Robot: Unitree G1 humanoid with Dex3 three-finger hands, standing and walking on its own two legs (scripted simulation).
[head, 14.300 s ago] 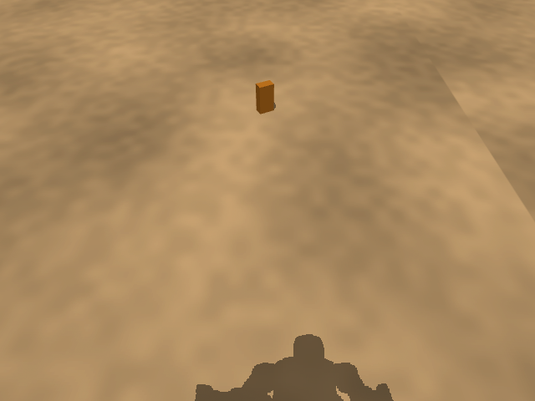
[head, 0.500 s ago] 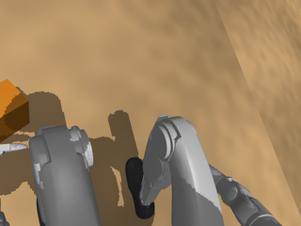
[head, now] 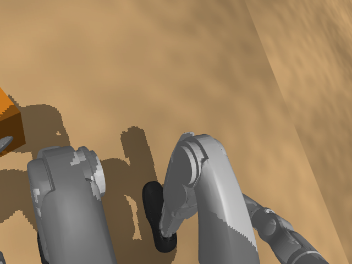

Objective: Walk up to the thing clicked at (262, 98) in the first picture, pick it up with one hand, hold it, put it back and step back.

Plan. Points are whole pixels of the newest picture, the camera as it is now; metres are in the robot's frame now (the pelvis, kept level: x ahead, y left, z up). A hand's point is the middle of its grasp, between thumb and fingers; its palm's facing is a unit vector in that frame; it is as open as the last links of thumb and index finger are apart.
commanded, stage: close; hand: left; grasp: from the side
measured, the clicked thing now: out of the picture +0.39 +0.29 -0.18
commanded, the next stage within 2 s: settle in 0.60 s
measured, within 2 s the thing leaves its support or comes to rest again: leaves its support in 0.94 s
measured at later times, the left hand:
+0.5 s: hand out of the picture +0.37 +0.30 -0.16, palm faces +0.44 -0.90 +0.02, open 10.6 cm
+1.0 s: hand out of the picture +0.36 +0.31 -0.14, palm faces +0.43 -0.90 +0.01, open 10.0 cm
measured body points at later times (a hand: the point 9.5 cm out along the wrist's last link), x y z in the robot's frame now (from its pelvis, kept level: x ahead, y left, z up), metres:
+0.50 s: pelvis +0.00 +0.00 +0.00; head +0.19 +0.20 +0.35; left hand +0.34 +0.35 -0.16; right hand +0.20 -0.23 -0.03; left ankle +0.09 +0.12 -0.24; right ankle +0.15 -0.13 -0.24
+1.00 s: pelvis +0.00 +0.00 +0.00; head +0.19 +0.20 +0.36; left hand +0.33 +0.35 -0.14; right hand +0.21 -0.23 -0.03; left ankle +0.09 +0.12 -0.24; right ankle +0.15 -0.13 -0.24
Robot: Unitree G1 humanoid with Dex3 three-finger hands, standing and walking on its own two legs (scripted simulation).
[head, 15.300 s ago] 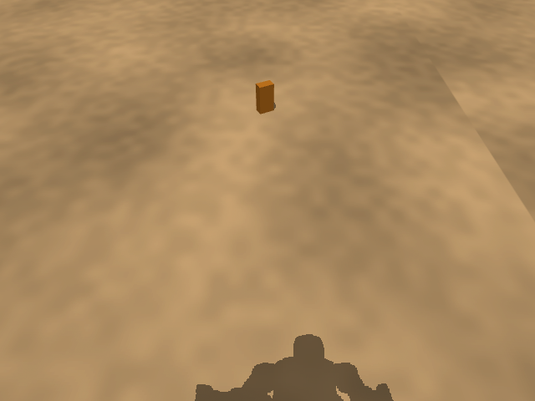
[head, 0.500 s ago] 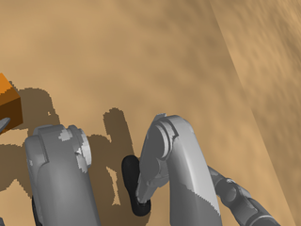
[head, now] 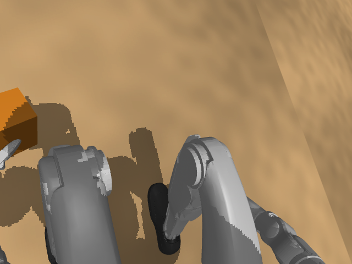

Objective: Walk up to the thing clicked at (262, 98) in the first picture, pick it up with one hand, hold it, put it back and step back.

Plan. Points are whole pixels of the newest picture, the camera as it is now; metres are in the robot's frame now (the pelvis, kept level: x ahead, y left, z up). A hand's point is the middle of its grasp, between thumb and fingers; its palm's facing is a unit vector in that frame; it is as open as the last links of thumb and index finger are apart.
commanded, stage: settle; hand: left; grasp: from the side
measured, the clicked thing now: (1, 131) +0.38 +0.28 -0.17
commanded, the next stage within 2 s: lift in 1.54 s
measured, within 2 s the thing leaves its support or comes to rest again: neither
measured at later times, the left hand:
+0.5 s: hand out of the picture +0.34 +0.31 -0.03, palm faces +0.41 -0.91 -0.04, open 10.0 cm
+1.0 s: hand out of the picture +0.34 +0.30 +0.04, palm faces +0.38 -0.92 -0.05, open 10.1 cm
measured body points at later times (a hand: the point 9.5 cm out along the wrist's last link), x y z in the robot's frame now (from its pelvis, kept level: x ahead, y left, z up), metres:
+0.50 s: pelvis +0.01 -0.01 +0.03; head +0.17 +0.12 +0.43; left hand +0.32 +0.36 -0.03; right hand +0.24 -0.23 -0.05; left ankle +0.08 +0.12 -0.25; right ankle +0.15 -0.13 -0.25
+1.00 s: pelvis +0.02 -0.02 +0.07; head +0.20 +0.06 +0.48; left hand +0.32 +0.34 +0.04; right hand +0.25 -0.25 -0.05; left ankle +0.08 +0.12 -0.25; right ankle +0.15 -0.13 -0.25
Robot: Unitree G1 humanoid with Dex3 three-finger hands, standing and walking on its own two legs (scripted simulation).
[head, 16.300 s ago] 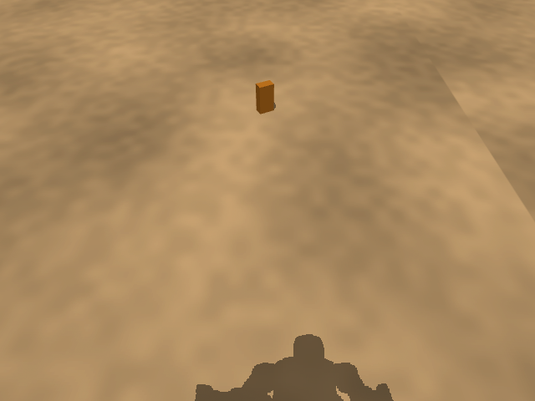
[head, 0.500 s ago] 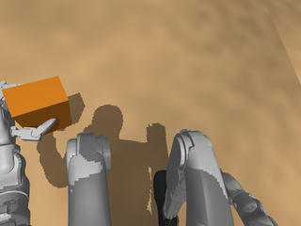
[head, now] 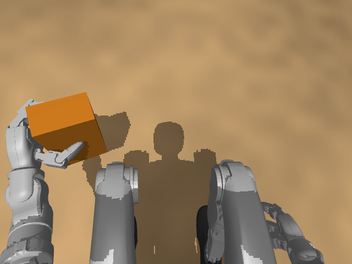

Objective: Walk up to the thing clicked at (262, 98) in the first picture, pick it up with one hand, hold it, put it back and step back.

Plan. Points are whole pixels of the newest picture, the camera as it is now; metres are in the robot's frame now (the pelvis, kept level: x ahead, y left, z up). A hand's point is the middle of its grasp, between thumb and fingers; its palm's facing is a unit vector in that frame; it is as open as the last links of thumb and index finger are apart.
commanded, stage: settle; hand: left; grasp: from the side
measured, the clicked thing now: (74, 134) +0.38 +0.24 -0.06
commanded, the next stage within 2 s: lift in 0.54 s
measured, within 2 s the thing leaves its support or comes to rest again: neither
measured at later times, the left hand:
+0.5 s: hand (50, 130) +0.37 +0.26 +0.00, palm faces +0.23 -0.97 -0.04, open 10.1 cm
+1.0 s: hand (43, 122) +0.37 +0.25 +0.05, palm faces +0.20 -0.98 -0.03, open 10.1 cm
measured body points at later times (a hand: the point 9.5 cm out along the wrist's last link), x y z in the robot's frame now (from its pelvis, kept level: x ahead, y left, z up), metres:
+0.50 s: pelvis +0.00 +0.00 +0.03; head +0.18 +0.05 +0.44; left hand +0.35 +0.31 +0.01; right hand +0.19 -0.26 -0.09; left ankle +0.08 +0.13 -0.32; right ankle +0.10 -0.13 -0.32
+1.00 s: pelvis +0.00 +0.00 +0.06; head +0.18 +0.04 +0.48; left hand +0.35 +0.30 +0.06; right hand +0.18 -0.25 -0.06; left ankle +0.08 +0.13 -0.32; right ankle +0.10 -0.13 -0.32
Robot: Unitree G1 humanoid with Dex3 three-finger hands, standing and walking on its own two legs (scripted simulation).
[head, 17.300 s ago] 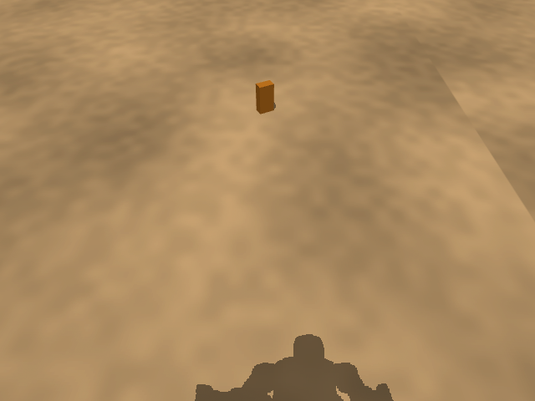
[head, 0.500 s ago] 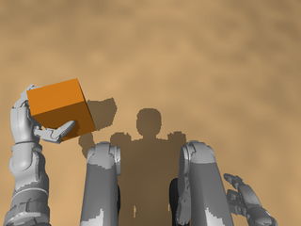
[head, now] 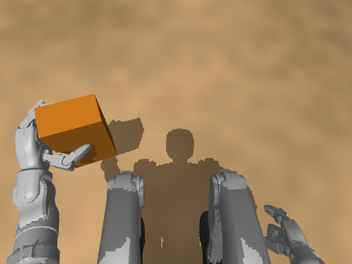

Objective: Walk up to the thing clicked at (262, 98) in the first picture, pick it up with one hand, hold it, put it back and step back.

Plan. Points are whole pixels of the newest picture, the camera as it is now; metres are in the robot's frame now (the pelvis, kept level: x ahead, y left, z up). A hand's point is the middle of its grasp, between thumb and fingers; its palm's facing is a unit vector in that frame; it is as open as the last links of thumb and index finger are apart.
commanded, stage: lift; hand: left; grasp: from the side
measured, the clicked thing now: (83, 136) +0.38 +0.22 -0.03
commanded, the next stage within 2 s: hold in 1.76 s
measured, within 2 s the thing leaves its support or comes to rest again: neither
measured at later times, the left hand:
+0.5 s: hand (29, 96) +0.37 +0.22 +0.16, palm faces +0.20 -0.98 -0.03, open 10.1 cm
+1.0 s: hand out of the picture +0.38 +0.21 +0.28, palm faces +0.19 -0.98 -0.02, open 10.1 cm
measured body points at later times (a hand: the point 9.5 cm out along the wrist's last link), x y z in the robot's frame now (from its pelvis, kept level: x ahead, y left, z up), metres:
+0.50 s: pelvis +0.03 +0.00 +0.13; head +0.18 +0.02 +0.55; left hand +0.36 +0.27 +0.16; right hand +0.22 -0.24 +0.01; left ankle +0.08 +0.13 -0.38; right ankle +0.10 -0.13 -0.38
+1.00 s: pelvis +0.06 +0.01 +0.25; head +0.14 +0.03 +0.69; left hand +0.36 +0.26 +0.29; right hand +0.21 -0.23 +0.14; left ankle +0.08 +0.13 -0.38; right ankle +0.10 -0.13 -0.38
